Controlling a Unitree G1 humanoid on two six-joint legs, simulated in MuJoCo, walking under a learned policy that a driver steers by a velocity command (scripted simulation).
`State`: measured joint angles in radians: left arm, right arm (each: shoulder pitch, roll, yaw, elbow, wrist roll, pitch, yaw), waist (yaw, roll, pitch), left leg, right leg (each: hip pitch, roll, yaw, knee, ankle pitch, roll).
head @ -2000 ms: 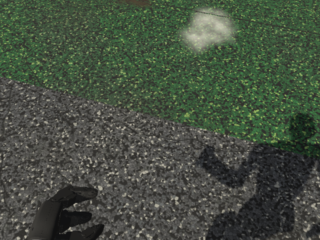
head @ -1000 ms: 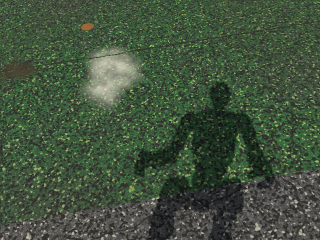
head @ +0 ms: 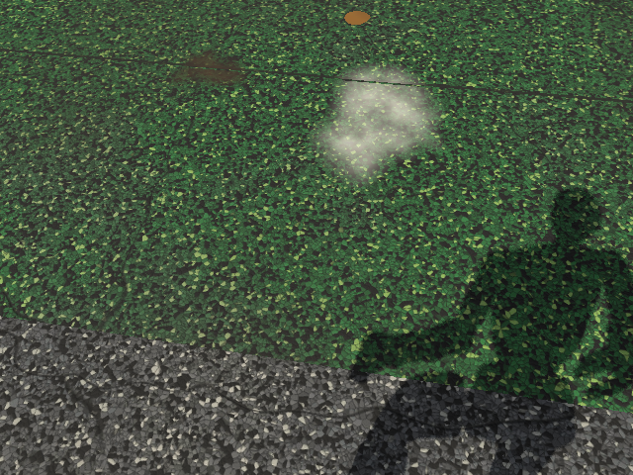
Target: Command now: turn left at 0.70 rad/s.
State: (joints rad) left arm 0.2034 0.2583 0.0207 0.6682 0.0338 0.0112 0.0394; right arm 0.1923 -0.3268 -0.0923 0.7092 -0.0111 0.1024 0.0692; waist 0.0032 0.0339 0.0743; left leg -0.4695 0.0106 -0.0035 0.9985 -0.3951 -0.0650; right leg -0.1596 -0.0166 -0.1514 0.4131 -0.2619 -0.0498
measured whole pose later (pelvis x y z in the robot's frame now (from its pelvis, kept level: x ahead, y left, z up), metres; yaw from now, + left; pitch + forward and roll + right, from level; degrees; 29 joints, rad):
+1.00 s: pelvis +0.14 +0.00 +0.00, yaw -20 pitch +5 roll +2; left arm 0.51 0.29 0.07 0.83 0.01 -0.05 -0.01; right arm 0.03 -0.32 -0.03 0.69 -0.04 -0.01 0.04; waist 0.12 0.03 -0.03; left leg -0.62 0.03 -0.05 0.67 -0.12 -0.08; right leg 0.05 0.08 0.30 0.26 -0.36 -0.11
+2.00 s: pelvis +0.99 -0.29 -0.05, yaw -2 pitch +0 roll -2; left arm 0.41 0.25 0.03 0.91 0.04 -0.06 0.01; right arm 0.10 -0.30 -0.04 0.72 -0.01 -0.02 0.05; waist -0.01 0.02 0.05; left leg -0.54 -0.09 0.15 0.73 -0.25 0.22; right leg 0.08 -0.05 -0.23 0.98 -0.34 0.03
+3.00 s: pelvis +1.88 -0.20 +0.00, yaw +0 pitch +2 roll +1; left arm 0.27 0.35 0.08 0.78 0.02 -0.01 -0.04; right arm 0.29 -0.29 -0.04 0.79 -0.04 -0.10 -0.01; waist -0.01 -0.05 -0.02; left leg -0.17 0.02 0.13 0.42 -0.29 -0.01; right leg -0.58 -0.04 -0.01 1.24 -0.27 -0.09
